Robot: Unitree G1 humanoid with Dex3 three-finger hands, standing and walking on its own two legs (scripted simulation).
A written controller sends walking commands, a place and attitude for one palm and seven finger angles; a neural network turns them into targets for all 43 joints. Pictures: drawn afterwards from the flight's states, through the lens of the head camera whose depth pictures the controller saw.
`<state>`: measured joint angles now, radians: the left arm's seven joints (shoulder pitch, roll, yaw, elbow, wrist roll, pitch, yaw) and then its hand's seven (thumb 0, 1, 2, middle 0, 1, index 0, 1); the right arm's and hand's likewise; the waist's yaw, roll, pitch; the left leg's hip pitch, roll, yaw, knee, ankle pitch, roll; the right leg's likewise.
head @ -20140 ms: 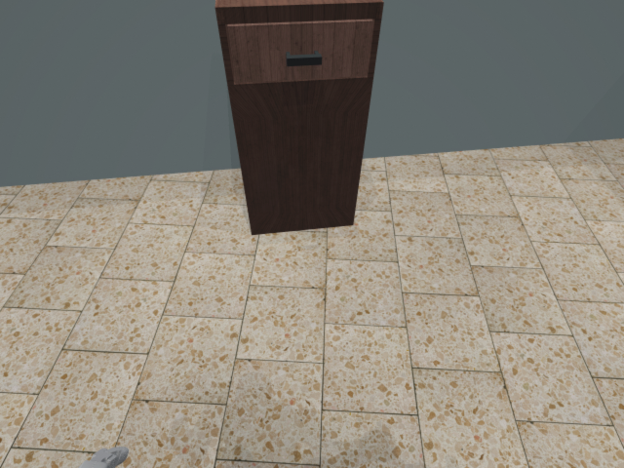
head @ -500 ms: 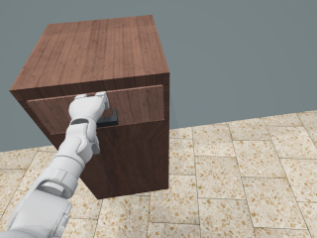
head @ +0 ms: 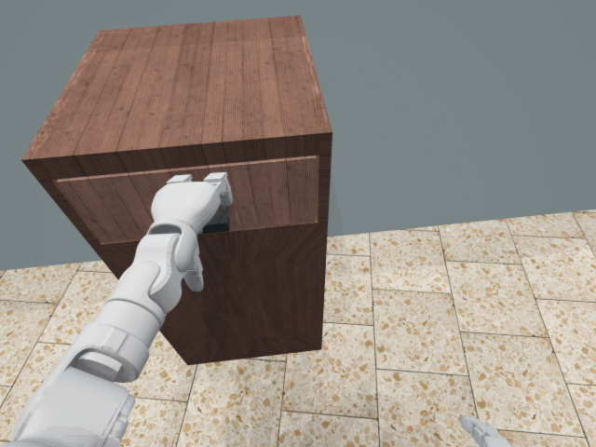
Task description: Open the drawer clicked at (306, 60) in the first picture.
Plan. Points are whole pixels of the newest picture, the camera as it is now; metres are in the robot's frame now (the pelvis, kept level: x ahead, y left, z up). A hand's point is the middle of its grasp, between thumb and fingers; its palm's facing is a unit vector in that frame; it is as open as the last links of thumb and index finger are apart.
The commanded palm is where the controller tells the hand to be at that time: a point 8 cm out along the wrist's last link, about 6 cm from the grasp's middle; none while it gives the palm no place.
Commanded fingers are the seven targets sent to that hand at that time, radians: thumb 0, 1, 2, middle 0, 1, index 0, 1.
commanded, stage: move the hooked fingers above the handle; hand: left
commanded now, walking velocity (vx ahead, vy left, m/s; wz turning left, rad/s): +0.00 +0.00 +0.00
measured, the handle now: (199, 216) +0.47 +0.19 +0.01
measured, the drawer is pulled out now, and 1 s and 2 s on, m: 0.00 0.00 0.00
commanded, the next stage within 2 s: lift the fingers back up to retry in 1.22 s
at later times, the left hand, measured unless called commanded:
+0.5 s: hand (154, 234) +0.40 +0.23 +0.06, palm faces -0.11 -0.05 -0.99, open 13.8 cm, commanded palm +0.39 +0.21 +0.13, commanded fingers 0.00 -0.50 0.30 -0.30 -1.20 -0.30 -1.20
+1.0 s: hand (167, 219) +0.41 +0.21 +0.07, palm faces -0.02 -0.04 -1.00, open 13.7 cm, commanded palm +0.38 +0.22 +0.13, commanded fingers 0.00 -0.50 0.30 -0.30 -1.20 -0.30 -1.20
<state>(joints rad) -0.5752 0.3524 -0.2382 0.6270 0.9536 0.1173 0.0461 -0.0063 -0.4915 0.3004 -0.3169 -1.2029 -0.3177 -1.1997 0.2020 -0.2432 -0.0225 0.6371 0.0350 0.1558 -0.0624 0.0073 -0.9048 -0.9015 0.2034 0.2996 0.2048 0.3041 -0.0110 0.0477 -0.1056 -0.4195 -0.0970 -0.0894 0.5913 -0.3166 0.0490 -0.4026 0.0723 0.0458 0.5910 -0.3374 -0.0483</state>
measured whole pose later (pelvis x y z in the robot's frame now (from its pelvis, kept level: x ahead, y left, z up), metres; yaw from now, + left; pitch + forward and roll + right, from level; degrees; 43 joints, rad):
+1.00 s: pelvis +0.00 +0.00 +0.00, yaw -3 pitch +8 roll +1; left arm -0.55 0.38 -0.11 0.71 0.98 0.26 0.17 0.00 -0.49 0.30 -0.35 -1.23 -0.34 -1.23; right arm 0.21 -0.21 0.03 0.66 0.05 0.21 -0.06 0.01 -0.90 -0.90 0.20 0.30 0.21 0.30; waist -0.02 0.06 -0.12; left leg -0.37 -0.08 -0.03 0.52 -0.29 0.05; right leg -0.38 0.09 0.11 0.55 -0.30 -0.04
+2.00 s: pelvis -0.01 +0.01 +0.00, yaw +0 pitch +10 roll +0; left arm -0.64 0.36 -0.17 0.70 1.00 0.09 0.29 -0.01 -0.49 0.30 -0.34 -1.23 -0.32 -1.20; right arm 0.22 -0.26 -0.05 0.70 0.04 0.12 -0.05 0.01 -0.91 -0.90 0.20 0.30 0.20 0.30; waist 0.00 0.05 -0.11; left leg -0.47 -0.10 -0.08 0.62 -0.31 0.05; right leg -0.46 0.07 0.05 0.62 -0.34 -0.04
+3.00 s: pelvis -0.01 -0.01 +0.00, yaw -1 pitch +8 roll +0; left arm -0.57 0.39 -0.16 0.72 1.00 0.12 0.11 0.00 -0.49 0.30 -0.32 -1.21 -0.32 -1.22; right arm 0.23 -0.25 -0.02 0.61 0.05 0.16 -0.07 0.01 -0.90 -0.90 0.20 0.30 0.21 0.30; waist -0.01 0.04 -0.11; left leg -0.42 -0.08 -0.07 0.58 -0.31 0.04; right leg -0.41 0.09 0.06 0.59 -0.32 -0.06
